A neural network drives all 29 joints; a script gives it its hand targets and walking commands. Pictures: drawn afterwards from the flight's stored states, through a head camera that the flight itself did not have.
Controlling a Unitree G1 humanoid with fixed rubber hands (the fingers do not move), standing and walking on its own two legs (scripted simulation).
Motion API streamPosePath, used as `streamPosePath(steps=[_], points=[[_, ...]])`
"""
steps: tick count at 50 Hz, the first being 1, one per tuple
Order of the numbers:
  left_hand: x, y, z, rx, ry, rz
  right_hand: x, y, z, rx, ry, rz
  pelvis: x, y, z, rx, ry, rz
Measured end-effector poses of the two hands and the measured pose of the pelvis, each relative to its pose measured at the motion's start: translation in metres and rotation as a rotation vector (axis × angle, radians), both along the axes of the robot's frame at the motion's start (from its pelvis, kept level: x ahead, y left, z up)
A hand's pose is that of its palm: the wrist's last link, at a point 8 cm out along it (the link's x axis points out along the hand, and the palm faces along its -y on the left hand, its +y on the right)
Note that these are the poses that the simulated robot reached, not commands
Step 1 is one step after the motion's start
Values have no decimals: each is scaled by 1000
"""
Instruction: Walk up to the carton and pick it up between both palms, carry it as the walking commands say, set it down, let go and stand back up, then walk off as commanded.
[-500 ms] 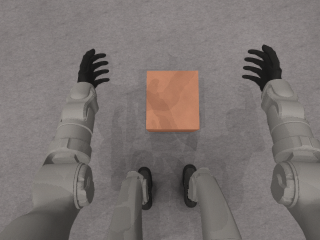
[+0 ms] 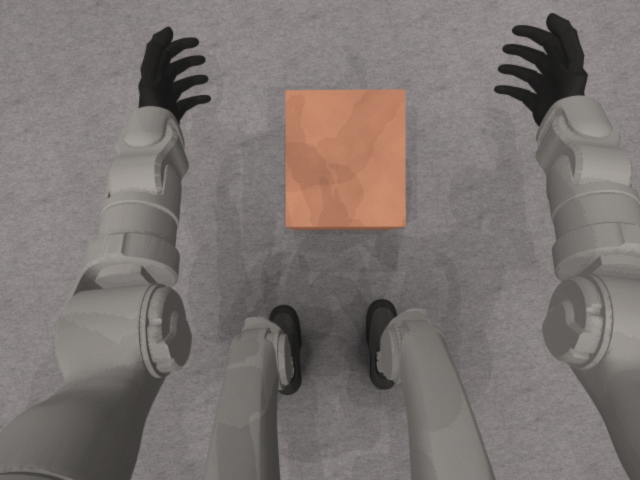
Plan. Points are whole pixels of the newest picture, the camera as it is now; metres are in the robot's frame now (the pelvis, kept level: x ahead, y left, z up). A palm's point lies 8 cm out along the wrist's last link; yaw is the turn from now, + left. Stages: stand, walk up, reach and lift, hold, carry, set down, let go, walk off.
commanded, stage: reach and lift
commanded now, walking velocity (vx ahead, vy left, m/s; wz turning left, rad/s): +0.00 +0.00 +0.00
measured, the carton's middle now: (343, 167) +0.52 -0.04 -0.52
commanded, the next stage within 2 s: none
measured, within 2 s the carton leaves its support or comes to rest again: neither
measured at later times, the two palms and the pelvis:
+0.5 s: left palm (207, 143) +0.52 +0.18 -0.27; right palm (486, 136) +0.51 -0.24 -0.26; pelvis -0.03 +0.00 -0.14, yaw +0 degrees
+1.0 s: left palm (236, 168) +0.51 +0.17 -0.41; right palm (449, 164) +0.49 -0.23 -0.41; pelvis -0.04 +0.00 -0.24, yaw +0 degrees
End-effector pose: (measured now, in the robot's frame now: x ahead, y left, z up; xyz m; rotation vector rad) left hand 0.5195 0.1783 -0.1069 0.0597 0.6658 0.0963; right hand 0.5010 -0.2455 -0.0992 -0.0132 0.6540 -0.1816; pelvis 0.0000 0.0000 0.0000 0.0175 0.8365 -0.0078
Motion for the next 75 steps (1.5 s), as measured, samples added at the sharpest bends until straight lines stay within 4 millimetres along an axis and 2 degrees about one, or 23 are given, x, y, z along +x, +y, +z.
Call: streamPosePath(steps=[10, 18, 38, 54, 60, 64, 75], points=[[0, 1, -77, 24, -6, 13, 3, 1, -78, -19, -5, -2, -15, 0, -67, 3, 6, 5], [1, 2, -123, 31, -7, 22, 3, 2, -125, -30, 0, -4, -22, 0, -110, 2, -11, 4], [-2, -8, -240, 17, 33, 19, -1, 11, -243, -24, 46, -24, -34, 1, -198, 1, -111, 4], [-10, -13, -322, 24, 85, 2, -10, 17, -329, -10, 96, -26, -42, 0, -247, 3, -218, 3], [-1, -10, -335, 35, 78, 8, -9, 15, -350, -16, 102, -26, -43, 0, -260, 2, -248, 3], [2, -12, -335, 28, 69, 7, -7, 11, -348, -20, 86, -29, -41, 0, -264, -1, -260, 2], [-5, -15, -332, 23, 87, 5, -11, 21, -345, -9, 101, -20, -40, 2, -260, 0, -251, 2]])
